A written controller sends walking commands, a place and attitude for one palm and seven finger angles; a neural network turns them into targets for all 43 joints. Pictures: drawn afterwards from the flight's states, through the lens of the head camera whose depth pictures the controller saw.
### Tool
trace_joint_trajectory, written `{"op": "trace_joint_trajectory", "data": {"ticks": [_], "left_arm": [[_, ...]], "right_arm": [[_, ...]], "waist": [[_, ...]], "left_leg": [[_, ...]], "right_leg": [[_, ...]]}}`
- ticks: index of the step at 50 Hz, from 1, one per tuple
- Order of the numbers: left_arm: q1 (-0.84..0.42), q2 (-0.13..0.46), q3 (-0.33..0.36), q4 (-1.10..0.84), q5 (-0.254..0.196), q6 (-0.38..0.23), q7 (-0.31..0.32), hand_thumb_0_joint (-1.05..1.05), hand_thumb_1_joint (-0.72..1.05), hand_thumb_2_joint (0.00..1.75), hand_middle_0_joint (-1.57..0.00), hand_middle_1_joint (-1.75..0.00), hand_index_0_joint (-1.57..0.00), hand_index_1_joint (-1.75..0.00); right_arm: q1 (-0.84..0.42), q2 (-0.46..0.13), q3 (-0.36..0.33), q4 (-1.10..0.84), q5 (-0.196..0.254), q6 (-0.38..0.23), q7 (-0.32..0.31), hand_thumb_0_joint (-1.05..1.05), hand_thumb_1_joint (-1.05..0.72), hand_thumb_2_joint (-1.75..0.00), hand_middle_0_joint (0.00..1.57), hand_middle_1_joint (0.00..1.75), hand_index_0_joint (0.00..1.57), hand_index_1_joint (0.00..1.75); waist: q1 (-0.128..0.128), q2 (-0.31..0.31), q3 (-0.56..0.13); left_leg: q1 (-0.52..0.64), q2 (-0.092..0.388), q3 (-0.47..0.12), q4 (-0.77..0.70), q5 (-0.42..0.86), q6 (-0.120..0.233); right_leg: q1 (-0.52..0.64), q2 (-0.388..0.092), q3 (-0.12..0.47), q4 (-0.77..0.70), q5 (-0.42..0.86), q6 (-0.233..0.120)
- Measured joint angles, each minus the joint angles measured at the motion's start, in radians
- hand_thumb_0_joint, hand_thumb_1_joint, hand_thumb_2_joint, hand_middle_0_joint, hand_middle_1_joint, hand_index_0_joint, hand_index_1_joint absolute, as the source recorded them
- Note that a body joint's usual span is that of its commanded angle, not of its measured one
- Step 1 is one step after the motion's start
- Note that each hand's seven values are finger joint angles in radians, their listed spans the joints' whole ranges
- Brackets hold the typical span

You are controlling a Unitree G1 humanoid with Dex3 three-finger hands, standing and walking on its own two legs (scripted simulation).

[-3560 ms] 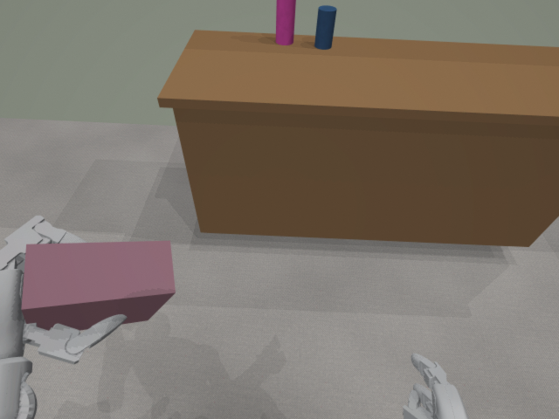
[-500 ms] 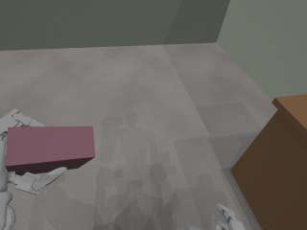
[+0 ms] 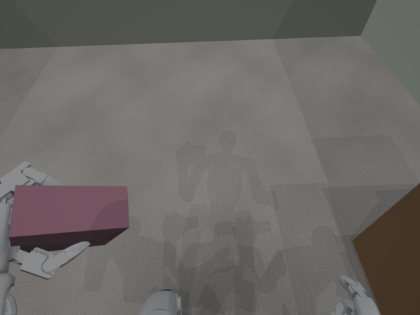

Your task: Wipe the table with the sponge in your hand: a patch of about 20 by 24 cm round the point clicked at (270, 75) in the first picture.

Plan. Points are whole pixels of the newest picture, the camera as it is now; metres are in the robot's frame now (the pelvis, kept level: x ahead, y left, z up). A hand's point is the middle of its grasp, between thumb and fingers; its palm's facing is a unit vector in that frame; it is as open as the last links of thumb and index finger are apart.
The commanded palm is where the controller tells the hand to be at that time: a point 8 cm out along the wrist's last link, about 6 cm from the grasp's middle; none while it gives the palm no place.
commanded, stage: walk to a spot facing it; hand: left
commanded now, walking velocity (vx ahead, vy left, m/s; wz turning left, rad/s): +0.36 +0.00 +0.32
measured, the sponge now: (85, 220) +0.23 +0.19 +0.13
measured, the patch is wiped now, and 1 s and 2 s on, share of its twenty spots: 0.00 0.00 0.00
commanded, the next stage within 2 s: turn to face it in 0.50 s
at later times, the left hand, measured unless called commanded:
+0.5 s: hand (53, 143) +0.33 +0.26 +0.18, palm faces +0.42 -0.76 -0.51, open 10.1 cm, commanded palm +0.28 +0.30 +0.17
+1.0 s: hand (98, 90) +0.47 +0.24 +0.18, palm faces +0.38 -0.81 -0.45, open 10.2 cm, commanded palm +0.41 +0.27 +0.17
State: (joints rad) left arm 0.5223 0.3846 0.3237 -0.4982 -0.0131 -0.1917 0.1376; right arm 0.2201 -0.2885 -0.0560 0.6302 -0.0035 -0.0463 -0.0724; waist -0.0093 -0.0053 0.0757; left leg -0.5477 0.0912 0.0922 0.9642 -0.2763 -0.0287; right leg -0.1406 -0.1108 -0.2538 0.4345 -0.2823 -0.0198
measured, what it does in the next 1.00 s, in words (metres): walks ahead: left foot, then right foot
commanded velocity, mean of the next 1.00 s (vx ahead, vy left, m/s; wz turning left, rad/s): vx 0.17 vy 0.00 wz -0.17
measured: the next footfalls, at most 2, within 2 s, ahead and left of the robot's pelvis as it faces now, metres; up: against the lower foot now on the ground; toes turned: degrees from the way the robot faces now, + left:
left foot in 0.16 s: +0.13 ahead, +0.15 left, +0.00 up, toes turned +11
right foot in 0.56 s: +0.27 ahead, -0.10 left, +0.00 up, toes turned -7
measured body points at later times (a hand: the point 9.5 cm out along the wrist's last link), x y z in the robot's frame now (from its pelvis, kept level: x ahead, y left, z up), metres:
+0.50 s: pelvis +0.14 +0.01 +0.00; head +0.18 +0.01 +0.44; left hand +0.30 +0.30 +0.21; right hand +0.31 -0.16 -0.11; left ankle +0.09 +0.14 -0.75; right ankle +0.22 -0.11 -0.71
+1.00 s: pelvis +0.23 +0.00 -0.02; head +0.27 +0.01 +0.43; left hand +0.44 +0.28 +0.20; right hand +0.41 -0.25 -0.08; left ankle +0.25 +0.12 -0.75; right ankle +0.21 -0.10 -0.71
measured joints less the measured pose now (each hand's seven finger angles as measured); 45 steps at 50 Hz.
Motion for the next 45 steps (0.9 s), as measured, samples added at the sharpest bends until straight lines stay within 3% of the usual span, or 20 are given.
{"op": "trace_joint_trajectory", "data": {"ticks": [4,7,9,12,15,20,26,28,29,31,33,35,39,42,45], "left_arm": [[-0.009,0.01,0.032,-0.068,-0.008,-0.005,0.03,-0.01,-0.49,1.01,-0.72,-1.36,-0.73,-1.36],[-0.009,0.006,0.049,-0.106,-0.012,-0.007,0.05,-0.01,-0.49,1.01,-0.72,-1.37,-0.73,-1.36],[-0.033,0.002,0.057,-0.104,-0.013,-0.015,0.06,-0.01,-0.49,1.01,-0.72,-1.37,-0.73,-1.36],[-0.111,0.008,0.046,-0.031,0.004,-0.009,0.053,-0.01,-0.49,1.01,-0.72,-1.37,-0.73,-1.36],[-0.121,0.026,0.047,-0.026,0.005,0.016,0.035,-0.01,-0.49,1.01,-0.72,-1.37,-0.73,-1.36],[-0.018,0.022,0.048,-0.137,-0.007,-0.013,0.017,-0.01,-0.49,1.01,-0.72,-1.37,-0.73,-1.36],[0.005,0.027,0.062,-0.078,-0.008,-0.038,0.004,-0.01,-0.49,1.01,-0.72,-1.37,-0.73,-1.36],[-0.024,0.037,0.07,-0.026,-0.005,-0.022,0.006,-0.01,-0.49,1.01,-0.72,-1.37,-0.73,-1.36],[-0.053,0.025,0.063,0.004,0.003,-0.012,0.007,-0.01,-0.49,1.01,-0.72,-1.37,-0.73,-1.36],[-0.111,-0.019,0.034,0.059,0.01,0.009,0.004,-0.01,-0.49,1.01,-0.72,-1.37,-0.73,-1.36],[-0.129,-0.056,0.01,0.086,0.006,0.021,0.0,-0.01,-0.49,1.01,-0.72,-1.37,-0.73,-1.36],[-0.101,-0.072,0.0,0.068,0.008,0.022,0.0,-0.01,-0.49,1.01,-0.72,-1.37,-0.73,-1.36],[-0.031,-0.039,0.0,-0.037,0.008,0.005,0.005,-0.01,-0.49,1.01,-0.72,-1.37,-0.73,-1.36],[-0.015,0.011,0.024,-0.12,0.0,-0.019,0.014,-0.01,-0.49,1.01,-0.72,-1.37,-0.73,-1.36],[-0.016,0.041,0.06,-0.161,-0.01,-0.039,0.026,-0.01,-0.49,1.01,-0.72,-1.37,-0.73,-1.36]], "right_arm": [[0.019,0.003,-0.01,-0.028,0.003,-0.003,-0.001,0.01,-0.91,-0.9,0.2,0.3,0.19,0.29],[0.026,0.02,-0.002,-0.05,0.002,-0.002,-0.004,0.01,-0.91,-0.9,0.2,0.3,0.19,0.29],[0.006,0.041,0.002,-0.062,0.003,-0.004,-0.009,0.01,-0.91,-0.9,0.2,0.3,0.19,0.29],[-0.044,0.105,0.029,-0.045,0.003,-0.008,0.002,0.01,-0.91,-0.9,0.2,0.3,0.19,0.29],[-0.062,0.164,0.071,-0.037,0.01,-0.02,0.025,0.01,-0.91,-0.9,0.2,0.3,0.19,0.29],[-0.037,0.206,0.107,-0.041,0.007,-0.061,0.047,0.01,-0.9,-0.9,0.2,0.3,0.2,0.3],[-0.004,0.178,0.099,-0.012,0.004,-0.052,0.029,0.01,-0.9,-0.9,0.21,0.3,0.2,0.3],[0.002,0.162,0.091,-0.01,0.01,-0.04,0.019,0.01,-0.9,-0.9,0.21,0.3,0.2,0.3],[-0.009,0.144,0.084,-0.003,0.014,-0.031,0.016,0.01,-0.9,-0.9,0.21,0.3,0.2,0.3],[-0.044,0.101,0.068,0.029,0.013,-0.012,0.01,0.01,-0.9,-0.9,0.21,0.3,0.2,0.3],[-0.07,0.067,0.053,0.048,0.013,-0.001,0.012,0.01,-0.9,-0.9,0.2,0.3,0.2,0.3],[-0.09,0.046,0.047,0.041,0.012,0.007,0.014,0.01,-0.9,-0.9,0.2,0.3,0.2,0.3],[-0.104,0.03,0.041,-0.007,0.005,0.005,0.009,0.01,-0.91,-0.9,0.2,0.3,0.2,0.3],[-0.099,0.027,0.033,-0.044,-0.002,-0.004,0.008,0.01,-0.91,-0.9,0.2,0.3,0.19,0.29],[-0.09,0.022,0.028,-0.074,-0.001,-0.003,0.008,0.01,-0.91,-0.9,0.2,0.3,0.19,0.29]], "waist": [[0.018,-0.021,0.007],[0.029,-0.037,-0.007],[0.023,-0.046,-0.004],[0.005,-0.049,0.015],[-0.006,-0.042,0.01],[0.009,-0.007,0.005],[0.044,0.055,-0.015],[0.043,0.057,-0.025],[0.043,0.071,-0.021],[0.035,0.087,-0.003],[0.034,0.077,0.01],[0.029,0.054,0.02],[0.012,-0.002,0.032],[0.019,-0.032,0.029],[0.021,-0.029,0.011]], "left_leg": [[0.08,0.001,0.053,-0.222,-0.03,0.017],[0.18,-0.025,0.093,-0.375,0.0,0.03],[0.204,-0.041,0.096,-0.378,0.05,0.056],[0.212,-0.043,0.078,-0.32,-0.013,0.068],[0.242,-0.035,0.057,-0.368,-0.008,0.057],[0.308,-0.015,0.042,-0.472,0.012,0.039],[0.373,0.01,0.016,-0.478,-0.039,-0.001],[0.353,0.014,0.003,-0.375,-0.105,-0.006],[0.315,0.024,-0.007,-0.267,-0.138,0.009],[0.214,-0.002,-0.059,0.007,-0.198,0.023],[0.135,-0.029,-0.064,0.188,-0.18,0.014],[0.079,-0.031,-0.047,0.246,-0.151,0.002],[0.065,-0.007,-0.014,0.045,-0.109,-0.01],[0.109,-0.004,0.0,-0.161,-0.083,-0.017],[0.196,-0.009,0.023,-0.363,0.03,-0.025]], "right_leg": [[0.012,-0.017,-0.015,0.028,-0.044,0.021],[-0.001,-0.04,-0.006,0.119,-0.116,0.047],[-0.062,-0.06,0.037,0.31,-0.191,0.052],[-0.209,-0.005,0.151,0.674,-0.26,0.043],[-0.339,0.015,0.167,0.785,-0.215,0.051],[-0.417,-0.002,0.138,0.559,-0.069,0.065],[-0.296,0.034,0.081,0.235,-0.003,0.068],[-0.214,0.051,0.06,0.121,0.04,0.05],[-0.214,0.057,0.051,0.139,0.066,0.008],[-0.215,0.051,0.033,0.208,0.024,-0.034],[-0.195,0.046,0.037,0.211,-0.004,-0.041],[-0.177,0.049,0.053,0.184,0.002,-0.039],[-0.155,0.06,0.078,0.126,0.019,-0.045],[-0.16,0.073,0.102,0.121,0.014,-0.043],[-0.176,0.092,0.131,0.163,-0.015,-0.029]]}}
